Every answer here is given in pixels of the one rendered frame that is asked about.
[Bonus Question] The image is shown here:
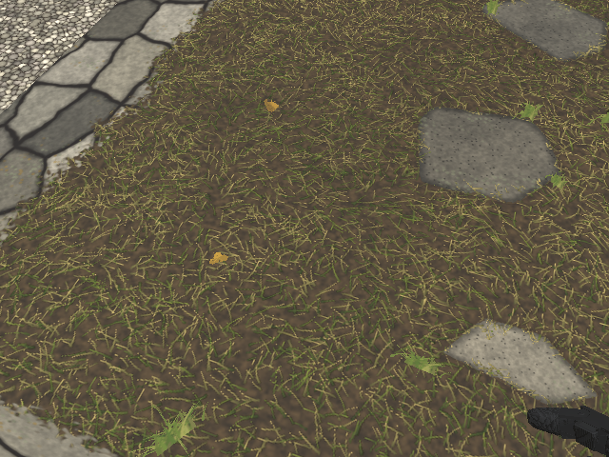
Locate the right robot hand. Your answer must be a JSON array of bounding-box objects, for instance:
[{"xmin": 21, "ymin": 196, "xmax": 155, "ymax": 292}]
[{"xmin": 527, "ymin": 406, "xmax": 609, "ymax": 457}]

